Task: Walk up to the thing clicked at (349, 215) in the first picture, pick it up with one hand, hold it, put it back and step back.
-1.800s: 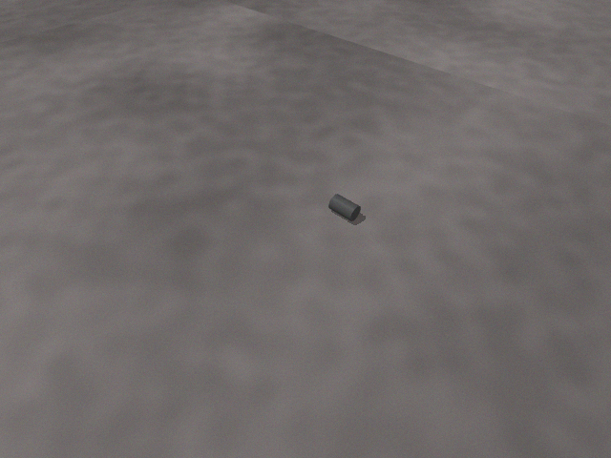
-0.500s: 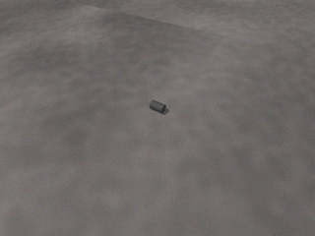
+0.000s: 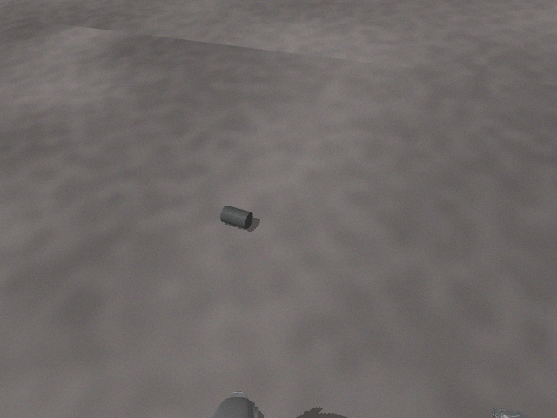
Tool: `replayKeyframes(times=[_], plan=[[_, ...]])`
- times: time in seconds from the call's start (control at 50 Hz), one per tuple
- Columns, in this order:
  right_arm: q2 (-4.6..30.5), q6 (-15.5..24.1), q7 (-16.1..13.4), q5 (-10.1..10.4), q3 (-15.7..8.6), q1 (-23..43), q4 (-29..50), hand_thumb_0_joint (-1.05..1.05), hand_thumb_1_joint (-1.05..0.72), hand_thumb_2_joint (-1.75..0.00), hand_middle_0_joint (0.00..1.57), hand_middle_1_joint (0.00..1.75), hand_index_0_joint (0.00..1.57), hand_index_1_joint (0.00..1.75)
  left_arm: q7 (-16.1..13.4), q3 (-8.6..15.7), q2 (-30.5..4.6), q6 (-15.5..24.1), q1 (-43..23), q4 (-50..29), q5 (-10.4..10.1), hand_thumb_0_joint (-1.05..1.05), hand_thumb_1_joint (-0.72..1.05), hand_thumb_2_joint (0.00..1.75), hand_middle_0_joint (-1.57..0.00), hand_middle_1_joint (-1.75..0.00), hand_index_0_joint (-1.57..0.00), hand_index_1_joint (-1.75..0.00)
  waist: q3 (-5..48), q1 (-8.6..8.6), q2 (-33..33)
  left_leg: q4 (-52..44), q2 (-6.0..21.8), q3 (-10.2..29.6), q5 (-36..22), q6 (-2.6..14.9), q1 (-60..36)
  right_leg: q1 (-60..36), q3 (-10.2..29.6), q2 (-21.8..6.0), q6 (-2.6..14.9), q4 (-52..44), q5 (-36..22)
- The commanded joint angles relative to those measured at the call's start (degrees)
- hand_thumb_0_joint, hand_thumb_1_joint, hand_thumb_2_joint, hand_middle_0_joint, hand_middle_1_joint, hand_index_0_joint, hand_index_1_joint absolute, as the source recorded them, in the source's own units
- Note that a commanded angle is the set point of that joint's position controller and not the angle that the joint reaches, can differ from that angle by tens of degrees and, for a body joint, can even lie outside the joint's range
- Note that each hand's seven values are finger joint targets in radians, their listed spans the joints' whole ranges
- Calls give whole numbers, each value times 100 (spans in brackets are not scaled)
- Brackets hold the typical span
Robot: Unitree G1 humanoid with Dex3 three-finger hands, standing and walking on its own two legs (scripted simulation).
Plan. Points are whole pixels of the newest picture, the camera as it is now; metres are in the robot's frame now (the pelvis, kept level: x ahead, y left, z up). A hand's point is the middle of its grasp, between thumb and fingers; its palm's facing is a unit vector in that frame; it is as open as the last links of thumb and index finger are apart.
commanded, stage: walk up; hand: left
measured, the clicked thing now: (236, 217) +1.05 +0.31 -0.73
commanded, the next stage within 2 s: none
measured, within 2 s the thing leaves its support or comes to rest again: neither
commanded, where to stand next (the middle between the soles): +0.61 +0.22 m, yaw -20 degrees
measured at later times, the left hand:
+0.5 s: hand (131, 293) +0.37 +0.34 -0.12, palm faces -0.20 -0.85 -0.49, open 7.4 cm
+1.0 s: hand (89, 249) +0.50 +0.50 -0.16, palm faces -0.27 -0.82 -0.50, open 7.4 cm
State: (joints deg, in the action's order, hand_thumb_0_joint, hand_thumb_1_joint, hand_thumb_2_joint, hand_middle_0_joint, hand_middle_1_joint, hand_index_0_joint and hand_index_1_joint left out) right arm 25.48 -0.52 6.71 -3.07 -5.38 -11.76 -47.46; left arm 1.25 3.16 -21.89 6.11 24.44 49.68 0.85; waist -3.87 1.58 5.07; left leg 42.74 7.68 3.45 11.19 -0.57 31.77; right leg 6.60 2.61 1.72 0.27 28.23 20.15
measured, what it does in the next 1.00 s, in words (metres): walks ahead, turning right: left foot, then right foot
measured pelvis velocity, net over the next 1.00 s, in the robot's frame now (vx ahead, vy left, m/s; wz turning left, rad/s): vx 0.37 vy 0.20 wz -0.27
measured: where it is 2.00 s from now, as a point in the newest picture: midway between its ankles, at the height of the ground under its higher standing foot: (228, 326)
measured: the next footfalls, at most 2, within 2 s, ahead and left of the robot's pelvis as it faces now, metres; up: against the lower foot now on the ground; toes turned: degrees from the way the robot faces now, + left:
left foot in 0.08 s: +0.21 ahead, +0.19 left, +0.00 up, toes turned +2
right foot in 0.46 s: +0.32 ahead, -0.04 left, +0.00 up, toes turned -13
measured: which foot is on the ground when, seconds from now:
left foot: up 0.00-0.06, down 0.08-0.48, up 0.50-0.84, down 0.86-1.00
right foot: down 0.00-0.12, up 0.14-0.44, down 0.46-0.86, up 0.88-1.00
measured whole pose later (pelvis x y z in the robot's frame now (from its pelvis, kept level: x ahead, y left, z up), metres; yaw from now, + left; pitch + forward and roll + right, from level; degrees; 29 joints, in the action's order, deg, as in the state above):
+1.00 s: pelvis +0.37 +0.20 -0.02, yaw -15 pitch -2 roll +0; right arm 25.2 0.5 5.0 -2.2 -5.4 -16.7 -43.9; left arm -2.5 3.3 -28.3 4.1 19.6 53.9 0.0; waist -4.1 -2.0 -0.7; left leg 45.1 3.9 -5.2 20.4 1.1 22.6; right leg 30.4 2.8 -2.1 2.9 67.6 24.5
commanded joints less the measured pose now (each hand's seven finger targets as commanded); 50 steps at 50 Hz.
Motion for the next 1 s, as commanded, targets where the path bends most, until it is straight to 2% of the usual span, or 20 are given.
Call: replayKeyframes(times=[0.0,0.06,0.08,0.1,0.12,0.14,0.2,0.3,0.4,0.42,0.44,0.46,0.48,0.58,0.74,0.82,0.84,0.86,0.88,0.98], plan=[[893,303,-41,64,-360,736,855,0,-90,-90,20,30,20,30,-209,548,-1977,164,-195,-543,-52,0,90,90,-20,-30,-20,-30,-82,-80,-1129,-448,-174,-380,99,148,-559,547,1060,-1425,986,-555,-1546],[1175,371,-121,31,-544,-763,503,0,-90,-90,20,30,20,30,-254,384,-1663,105,-326,-635,-48,0,90,90,-20,-30,-20,-30,692,-868,-439,-1227,-605,-553,193,461,-2919,1197,448,-856,572,1829,-2850],[1599,429,-204,-69,-702,-1515,415,0,-90,-90,20,30,20,30,-263,202,-1087,105,-2,-662,-112,0,90,90,-20,-30,-20,-30,1232,-1160,842,-1737,472,1035,1161,766,-4037,2232,204,-359,287,3609,-1671],[1947,450,-252,102,-769,-1299,526,0,-90,-90,20,30,20,30,-323,177,-1070,97,122,-632,-238,0,90,90,-20,-30,-20,-30,1213,-895,1582,-2667,1662,3221,1269,1217,-4267,3473,-190,353,253,4301,981],[1906,398,-244,260,-775,-945,559,0,-90,-90,20,30,20,30,-374,225,-1509,82,-66,-488,-174,0,90,90,-20,-30,-20,-30,941,-751,823,-2676,1738,3184,1759,1558,-3451,3328,287,-137,350,4858,886],[1532,380,-276,272,-649,-623,721,0,-90,-90,20,30,20,30,-314,208,-1634,80,-148,-455,-197,0,90,90,-20,-30,-20,-30,575,-562,250,-2551,1406,2120,1276,1371,-2880,3120,280,-346,345,4690,407],[1197,449,-324,272,-408,-400,729,0,-90,-90,20,30,20,30,-191,271,-1470,30,-14,-173,-240,0,90,90,-20,-30,-20,-30,164,-334,500,-2480,847,668,-133,1227,-2102,2602,135,-625,277,3776,-18],[1203,419,-301,109,-333,-607,873,0,-90,-90,20,30,20,30,-123,243,-1254,6,-660,-422,-164,0,90,90,-20,-30,-20,-30,138,-537,546,-2334,1016,113,-1277,1624,-2274,2319,-467,-617,88,1952,46],[1028,268,-250,141,-209,-96,1166,0,-90,-90,20,30,20,30,-193,417,-1359,60,12,-192,-114,0,90,90,-20,-30,-20,-30,505,61,-84,-1044,431,-715,-279,1034,-963,-133,-836,-182,251,476,-1415],[797,268,-236,154,-112,-152,1225,0,-90,-90,20,30,20,30,-260,559,-1674,79,455,-100,-90,0,90,90,-20,-30,-20,-30,748,342,-629,-130,118,-954,-67,749,-271,-1118,-377,-335,405,342,-1052],[500,257,-242,153,-18,-451,1255,0,-90,-90,20,30,20,30,-344,702,-2094,115,867,-136,-19,0,90,90,-20,-30,-20,-30,967,479,-1826,1412,-550,-1078,1710,458,567,-1655,1661,-1520,779,-525,-39],[620,155,-266,126,-15,-728,1209,0,-90,-90,20,30,20,30,-405,667,-2362,149,624,-439,-39,0,90,90,-20,-30,-20,-30,916,228,-1575,2315,-696,-328,2119,198,963,-1354,3720,-2696,1174,-1138,352],[1168,57,-316,79,-200,-600,1141,0,-90,-90,20,30,20,30,-429,626,-2349,98,298,-500,-133,0,90,90,-20,-30,-20,-30,761,163,-934,2699,-393,124,2124,165,960,-860,3974,-2825,1692,-1028,748],[1145,11,-282,65,-268,-859,718,0,-90,-90,20,30,20,30,-413,524,-1940,113,-294,-618,-116,0,90,90,-20,-30,-20,-30,178,-206,-1039,2175,-18,96,1109,46,452,560,1599,-1727,1277,-698,-574],[1088,1,-47,18,-420,-189,934,0,-90,-90,20,30,20,30,-426,619,-2324,157,-372,-622,44,0,90,90,-20,-30,-20,-30,40,-157,-1344,739,7,-331,835,89,-355,1765,1134,-1508,1232,-544,930],[1260,75,-110,6,-612,-1496,459,0,-90,-90,20,30,20,30,-452,462,-1974,25,-822,-578,111,0,90,90,-20,-30,-20,-30,423,-1001,-520,-296,-564,-798,1260,202,-2779,3181,437,-1119,787,1242,886],[1599,131,-174,-65,-719,-1895,391,0,-90,-90,20,30,20,30,-438,280,-1411,-14,-462,-526,68,0,90,90,-20,-30,-20,-30,469,-1152,970,-1524,-23,392,2434,379,-3096,3617,-56,-380,477,3155,751],[2066,189,-222,-5,-738,-1563,655,0,-90,-90,20,30,20,30,-496,165,-1173,-11,-527,-621,-54,0,90,90,-20,-30,-20,-30,203,-996,1805,-2916,1446,3120,3600,915,-2771,4596,-285,260,266,4225,1330],[2289,189,-239,118,-772,-1125,704,0,-90,-90,20,30,20,30,-561,241,-1714,1,-622,-479,-48,0,90,90,-20,-30,-20,-30,-11,-812,1129,-3204,1743,3710,4049,1518,-2060,4258,278,-235,368,4689,1188],[1459,283,-319,175,-388,-418,745,0,-90,-90,20,30,20,30,-325,326,-1712,29,48,186,-147,0,90,90,-20,-30,-20,-30,-166,-235,782,-2444,661,977,2080,1268,-1497,3013,-187,-608,150,3387,147]])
